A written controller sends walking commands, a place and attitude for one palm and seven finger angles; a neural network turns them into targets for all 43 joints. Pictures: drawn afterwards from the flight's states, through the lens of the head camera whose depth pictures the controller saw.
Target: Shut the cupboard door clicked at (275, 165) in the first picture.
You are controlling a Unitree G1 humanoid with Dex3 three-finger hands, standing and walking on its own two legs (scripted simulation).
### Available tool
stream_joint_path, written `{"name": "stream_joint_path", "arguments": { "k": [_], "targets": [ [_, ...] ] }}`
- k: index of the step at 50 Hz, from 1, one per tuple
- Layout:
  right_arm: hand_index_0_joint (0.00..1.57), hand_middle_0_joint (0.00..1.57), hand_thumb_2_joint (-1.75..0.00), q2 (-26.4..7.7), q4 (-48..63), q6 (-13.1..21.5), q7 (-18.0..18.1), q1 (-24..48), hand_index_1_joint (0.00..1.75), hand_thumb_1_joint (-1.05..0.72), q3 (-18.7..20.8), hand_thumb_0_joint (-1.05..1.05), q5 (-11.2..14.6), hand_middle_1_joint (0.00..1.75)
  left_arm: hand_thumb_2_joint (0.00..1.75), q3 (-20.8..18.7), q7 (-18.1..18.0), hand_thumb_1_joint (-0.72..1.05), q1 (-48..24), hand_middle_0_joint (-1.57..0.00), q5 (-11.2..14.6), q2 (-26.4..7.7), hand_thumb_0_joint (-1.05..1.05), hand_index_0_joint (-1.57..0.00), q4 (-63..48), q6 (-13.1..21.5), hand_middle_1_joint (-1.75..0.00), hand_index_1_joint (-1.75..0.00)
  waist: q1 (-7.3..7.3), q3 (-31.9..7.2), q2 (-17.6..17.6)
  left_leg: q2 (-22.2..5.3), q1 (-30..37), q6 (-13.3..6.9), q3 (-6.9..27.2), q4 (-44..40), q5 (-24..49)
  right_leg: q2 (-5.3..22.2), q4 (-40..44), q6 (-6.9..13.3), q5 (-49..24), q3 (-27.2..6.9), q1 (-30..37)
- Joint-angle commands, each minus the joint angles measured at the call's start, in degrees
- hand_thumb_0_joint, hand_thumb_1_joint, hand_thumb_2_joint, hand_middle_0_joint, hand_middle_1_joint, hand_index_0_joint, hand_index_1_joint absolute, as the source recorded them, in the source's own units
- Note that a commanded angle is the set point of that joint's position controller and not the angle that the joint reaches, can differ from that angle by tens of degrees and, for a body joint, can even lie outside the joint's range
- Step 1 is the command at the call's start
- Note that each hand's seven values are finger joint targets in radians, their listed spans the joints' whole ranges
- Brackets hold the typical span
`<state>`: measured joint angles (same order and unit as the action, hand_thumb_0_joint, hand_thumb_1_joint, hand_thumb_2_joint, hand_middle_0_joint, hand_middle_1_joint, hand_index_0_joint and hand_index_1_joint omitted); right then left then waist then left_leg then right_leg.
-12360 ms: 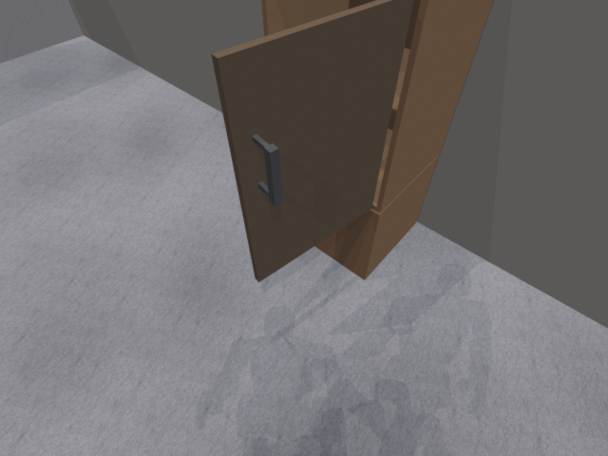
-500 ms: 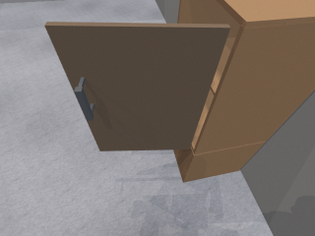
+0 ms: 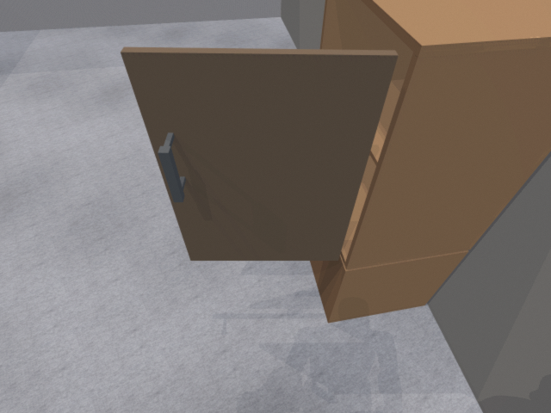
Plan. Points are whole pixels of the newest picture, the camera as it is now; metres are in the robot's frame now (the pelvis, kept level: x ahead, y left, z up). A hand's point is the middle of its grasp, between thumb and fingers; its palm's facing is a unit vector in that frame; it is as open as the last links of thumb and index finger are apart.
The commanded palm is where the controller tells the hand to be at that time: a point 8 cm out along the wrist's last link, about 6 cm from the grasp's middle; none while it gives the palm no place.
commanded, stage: look again from close up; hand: left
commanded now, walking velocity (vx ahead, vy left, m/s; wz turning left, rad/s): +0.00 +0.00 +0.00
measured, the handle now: (174, 168) +0.53 +0.23 +0.04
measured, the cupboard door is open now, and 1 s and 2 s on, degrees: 80 80 80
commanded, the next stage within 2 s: shuffle to correct the standing spot in 0.58 s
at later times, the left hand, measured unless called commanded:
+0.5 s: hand out of the picture +0.03 +0.16 -0.17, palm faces +0.01 -0.98 -0.19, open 7.3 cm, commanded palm none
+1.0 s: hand out of the picture +0.03 +0.17 -0.19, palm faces +0.07 -0.98 -0.17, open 7.4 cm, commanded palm none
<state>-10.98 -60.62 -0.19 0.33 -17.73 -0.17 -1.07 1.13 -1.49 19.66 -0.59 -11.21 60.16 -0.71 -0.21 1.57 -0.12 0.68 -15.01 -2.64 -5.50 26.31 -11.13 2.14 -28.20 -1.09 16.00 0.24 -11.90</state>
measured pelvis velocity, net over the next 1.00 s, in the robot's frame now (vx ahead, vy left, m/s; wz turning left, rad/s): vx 0.07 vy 0.00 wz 0.01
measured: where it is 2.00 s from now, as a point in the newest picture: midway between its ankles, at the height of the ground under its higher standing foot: outside the picture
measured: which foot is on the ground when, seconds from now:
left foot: down 0.00-1.00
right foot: down 0.00-1.00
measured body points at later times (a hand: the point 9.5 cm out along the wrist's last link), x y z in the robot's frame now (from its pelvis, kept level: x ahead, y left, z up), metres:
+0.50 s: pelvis +0.02 -0.02 +0.00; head +0.03 -0.01 +0.45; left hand +0.03 +0.21 -0.16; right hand +0.05 -0.25 -0.15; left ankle +0.04 +0.09 -0.74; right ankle -0.01 -0.13 -0.74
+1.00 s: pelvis +0.07 +0.00 -0.01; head +0.08 +0.01 +0.44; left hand +0.02 +0.22 -0.17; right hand +0.07 -0.24 -0.16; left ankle +0.04 +0.09 -0.74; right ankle -0.01 -0.13 -0.74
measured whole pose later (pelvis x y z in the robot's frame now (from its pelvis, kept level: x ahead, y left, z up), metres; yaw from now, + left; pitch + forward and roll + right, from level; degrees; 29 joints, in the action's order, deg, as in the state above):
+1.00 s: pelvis +0.07 +0.00 -0.01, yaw +1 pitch +0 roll +1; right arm -9.5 -63.5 1.0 0.7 -17.0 -0.1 -1.4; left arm -1.2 -1.2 21.0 -1.0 -10.5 62.6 -0.1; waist 1.5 1.5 -3.1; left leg 0.4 -11.6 -1.9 -5.3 32.2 -20.2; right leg 2.3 -32.3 -0.1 23.6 1.2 -7.5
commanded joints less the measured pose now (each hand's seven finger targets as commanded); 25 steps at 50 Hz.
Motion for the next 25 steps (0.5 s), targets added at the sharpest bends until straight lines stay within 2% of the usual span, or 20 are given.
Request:
{"name": "stream_joint_path", "arguments": {
  "k": [1, 4, 5, 8, 10, 13, 15, 20, 22, 25],
  "targets": [
    [0.20, 0.20, -0.90, -6.7, 1.8, 1.8, 0.4, 0.0, 0.30, -0.90, 1.2, 0.00, 0.5, 0.30, 0.90, -0.9, -0.3, 0.90, 1.1, -0.20, -0.2, -6.1, 0.00, -0.20, -1.4, 1.9, -0.30, -0.30, 0.32, 2.5, 0.5, -6.9, 0.6, -0.3, 9.2, -9.2, -9.8, 2.9, 6.9, 3.2, 4.3, -4.3, -4.3],
    [0.20, 0.20, -0.90, -6.1, 0.5, 2.1, 0.5, 0.0, 0.30, -0.90, 1.0, 0.00, 0.7, 0.30, 0.90, -0.7, -0.4, 0.90, 1.6, -0.20, -0.2, -5.8, 0.00, -0.20, -0.1, 2.2, -0.30, -0.30, 0.42, 1.5, 0.2, -6.8, 2.3, -0.2, 8.1, -7.9, -5.0, 3.4, 7.1, 3.1, 0.8, -4.2, -3.2],
    [0.20, 0.20, -0.90, -6.0, 0.1, 2.1, 0.6, -0.2, 0.30, -0.90, 1.0, 0.00, 0.7, 0.30, 0.90, -0.7, -0.4, 0.90, 1.5, -0.20, -0.1, -5.7, 0.00, -0.20, 0.3, 2.3, -0.30, -0.30, 0.32, 1.3, -0.9, -6.7, 2.7, -0.1, 7.9, -7.5, -3.5, 3.5, 7.2, 3.1, 0.1, -4.3, -3.0],
    [0.20, 0.20, -0.90, -5.8, -0.7, 2.2, 0.8, 0.0, 0.30, -0.90, 0.9, 0.00, 0.8, 0.30, 0.90, -0.6, -0.5, 0.90, 1.5, -0.20, -0.1, -5.4, 0.00, -0.20, 1.1, 2.2, -0.30, -0.30, 0.39, 1.8, 0.2, -6.9, 3.7, -0.1, 7.5, -7.1, -0.5, 3.6, 7.4, 3.0, -1.7, -4.2, -3.0],
    [0.20, 0.20, -0.90, -5.7, -1.1, 2.3, 0.8, 0.0, 0.30, -0.90, 0.8, 0.00, 0.7, 0.30, 0.90, -0.7, -0.6, 0.90, 1.4, -0.20, -0.1, -5.5, 0.00, -0.20, 1.5, 2.3, -0.30, -0.30, 0.40, 0.7, 0.1, -7.0, 4.6, 0.0, 7.2, -6.6, 2.0, 3.6, 7.0, 2.8, -3.8, -4.1, -2.1],
    [0.20, 0.20, -0.90, -5.3, -1.6, 2.3, 0.9, 0.6, 0.30, -0.90, 0.7, 0.00, 0.8, 0.30, 0.90, -0.7, -0.6, 0.90, 0.9, -0.20, -0.2, -5.0, 0.00, -0.20, 1.8, 2.1, -0.30, -0.30, 0.46, 2.4, 0.1, -7.1, 4.1, 0.1, 7.1, -6.8, 2.2, 3.4, 7.2, 2.7, -3.7, -4.0, -2.3],
    [0.20, 0.20, -0.90, -5.2, -1.6, 2.3, 1.0, 0.9, 0.30, -0.90, 0.8, 0.00, 0.7, 0.30, 0.90, -0.8, -0.6, 0.90, 0.7, -0.20, -0.2, -5.1, 0.00, -0.20, 1.8, 2.1, -0.30, -0.30, 0.50, 1.4, 0.9, -7.1, 4.8, 0.2, 7.1, -6.8, 3.2, 3.5, 7.1, 2.7, -4.4, -4.0, -1.8],
    [0.20, 0.20, -0.90, -5.3, -1.6, 2.2, 1.0, 2.0, 0.30, -0.90, 0.8, 0.00, 0.6, 0.30, 0.90, -1.0, -0.7, 0.90, -0.4, -0.20, -0.2, -5.4, 0.00, -0.20, 1.5, 2.2, -0.30, -0.30, 0.55, 1.4, -0.9, -7.1, 5.3, 0.4, 6.7, -6.2, 4.9, 3.9, 7.4, 2.6, -6.4, -3.9, -1.4],
    [0.20, 0.20, -0.90, -5.0, -1.7, 2.2, 1.0, 2.3, 0.30, -0.90, 0.9, 0.00, 0.6, 0.30, 0.90, -1.1, -0.7, 0.90, -0.5, -0.20, -0.3, -5.6, 0.00, -0.20, 1.1, 2.3, -0.30, -0.30, 0.72, 1.9, -0.5, -6.9, 5.3, 0.5, 6.6, -6.0, 5.8, 3.9, 7.7, 2.7, -7.5, -4.0, -1.2],
    [0.20, 0.20, -0.90, -5.6, -1.5, 2.3, 1.1, 2.7, 0.30, -0.90, 0.8, 0.00, 0.5, 0.30, 0.90, -1.3, -0.6, 0.90, -1.4, -0.20, -0.2, -6.0, 0.00, -0.20, 0.9, 2.3, -0.30, -0.30, 0.64, 0.5, 0.0, -7.1, 5.9, 0.6, 6.8, -5.9, 7.3, 4.0, 7.4, 2.7, -8.8, -3.9, -0.1]
  ]
}}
